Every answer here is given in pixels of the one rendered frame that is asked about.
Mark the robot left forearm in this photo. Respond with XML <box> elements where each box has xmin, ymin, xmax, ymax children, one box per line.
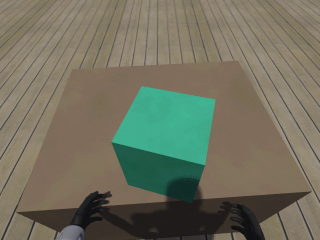
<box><xmin>55</xmin><ymin>225</ymin><xmax>85</xmax><ymax>240</ymax></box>

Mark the robot left hand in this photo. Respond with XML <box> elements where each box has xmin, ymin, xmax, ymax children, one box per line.
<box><xmin>70</xmin><ymin>191</ymin><xmax>107</xmax><ymax>232</ymax></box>

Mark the robot right hand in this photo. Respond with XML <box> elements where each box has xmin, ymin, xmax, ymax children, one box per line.
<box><xmin>229</xmin><ymin>203</ymin><xmax>265</xmax><ymax>240</ymax></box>

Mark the pedestal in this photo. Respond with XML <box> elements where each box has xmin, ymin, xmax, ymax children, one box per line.
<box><xmin>16</xmin><ymin>60</ymin><xmax>312</xmax><ymax>240</ymax></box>

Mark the carton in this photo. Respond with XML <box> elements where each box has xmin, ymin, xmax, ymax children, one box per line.
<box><xmin>111</xmin><ymin>86</ymin><xmax>216</xmax><ymax>203</ymax></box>

